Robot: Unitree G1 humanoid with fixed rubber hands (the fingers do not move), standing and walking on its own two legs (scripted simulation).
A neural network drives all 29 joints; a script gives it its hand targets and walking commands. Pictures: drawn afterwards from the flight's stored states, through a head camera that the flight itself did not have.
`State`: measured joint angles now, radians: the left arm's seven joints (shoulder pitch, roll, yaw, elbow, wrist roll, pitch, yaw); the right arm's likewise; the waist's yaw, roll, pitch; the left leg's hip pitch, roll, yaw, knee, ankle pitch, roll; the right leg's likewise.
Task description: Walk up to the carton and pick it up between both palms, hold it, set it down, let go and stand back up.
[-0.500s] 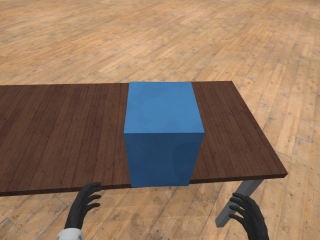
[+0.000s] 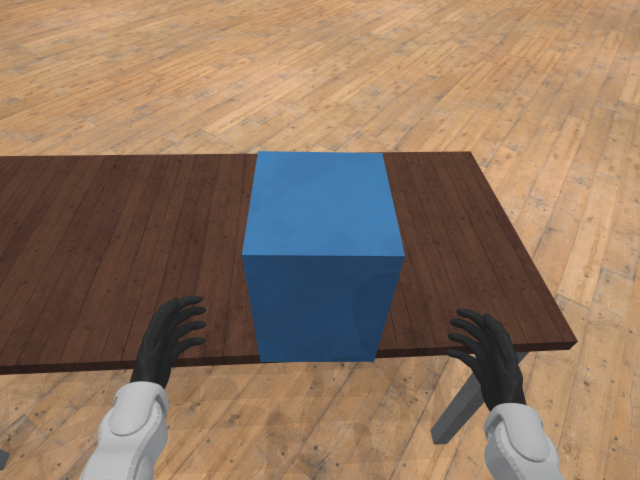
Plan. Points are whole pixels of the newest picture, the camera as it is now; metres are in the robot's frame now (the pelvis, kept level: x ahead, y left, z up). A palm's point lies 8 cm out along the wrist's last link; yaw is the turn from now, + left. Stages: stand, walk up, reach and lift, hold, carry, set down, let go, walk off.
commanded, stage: reach and lift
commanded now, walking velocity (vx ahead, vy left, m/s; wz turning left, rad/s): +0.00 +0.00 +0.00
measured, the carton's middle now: (318, 261) +0.42 +0.05 +0.02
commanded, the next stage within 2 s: none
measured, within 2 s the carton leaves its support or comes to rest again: neither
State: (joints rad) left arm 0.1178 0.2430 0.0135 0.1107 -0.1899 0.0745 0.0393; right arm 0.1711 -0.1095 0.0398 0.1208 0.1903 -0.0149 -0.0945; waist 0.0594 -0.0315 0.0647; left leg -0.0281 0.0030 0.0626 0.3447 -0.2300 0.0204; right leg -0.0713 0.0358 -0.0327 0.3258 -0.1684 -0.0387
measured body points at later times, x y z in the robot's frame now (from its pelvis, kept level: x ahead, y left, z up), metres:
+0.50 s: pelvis +0.00 -0.01 +0.00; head +0.01 +0.01 +0.45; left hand +0.30 +0.25 +0.10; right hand +0.32 -0.15 +0.09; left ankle -0.02 +0.10 -0.75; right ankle +0.01 -0.10 -0.75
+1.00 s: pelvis -0.01 +0.00 +0.00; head +0.00 +0.01 +0.45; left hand +0.37 +0.25 +0.17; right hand +0.39 -0.15 +0.16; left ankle -0.02 +0.10 -0.75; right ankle +0.01 -0.10 -0.75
